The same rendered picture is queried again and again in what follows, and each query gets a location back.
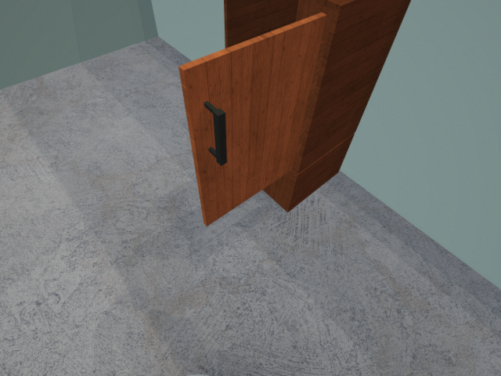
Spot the cupboard door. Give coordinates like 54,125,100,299
178,13,327,226

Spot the handle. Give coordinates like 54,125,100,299
204,101,227,166

